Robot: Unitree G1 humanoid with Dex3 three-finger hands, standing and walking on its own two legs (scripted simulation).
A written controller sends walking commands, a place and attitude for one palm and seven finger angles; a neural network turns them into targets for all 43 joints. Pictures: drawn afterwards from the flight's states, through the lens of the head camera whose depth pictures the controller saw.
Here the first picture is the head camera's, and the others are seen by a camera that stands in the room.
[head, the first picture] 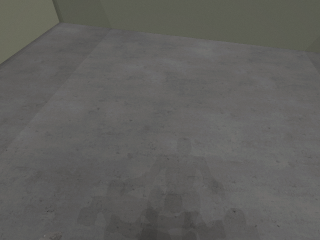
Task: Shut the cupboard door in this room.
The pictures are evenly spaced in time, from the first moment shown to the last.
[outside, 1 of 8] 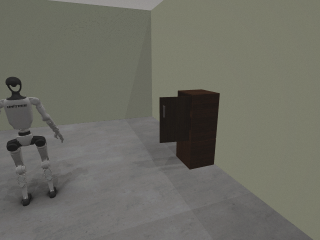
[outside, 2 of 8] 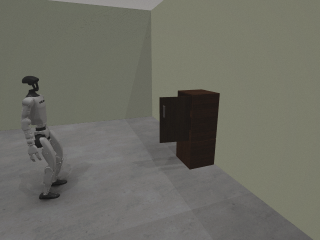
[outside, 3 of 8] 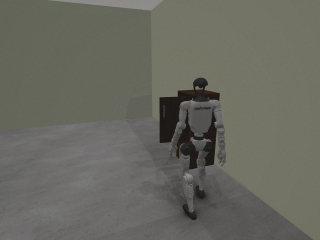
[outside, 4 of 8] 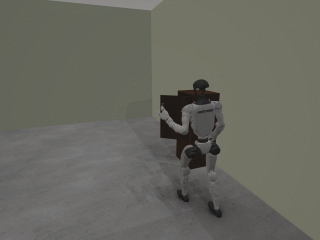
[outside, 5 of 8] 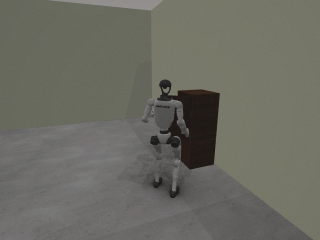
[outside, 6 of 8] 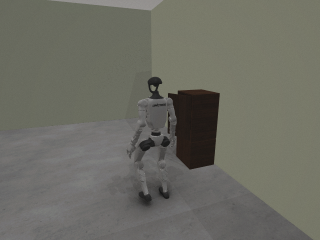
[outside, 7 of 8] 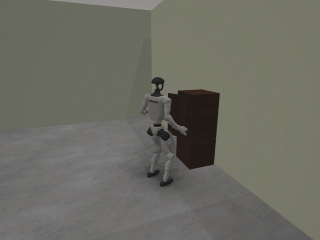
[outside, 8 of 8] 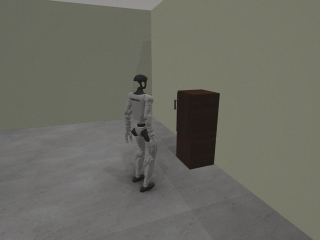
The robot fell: no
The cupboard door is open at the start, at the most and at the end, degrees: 81 81 0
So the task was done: yes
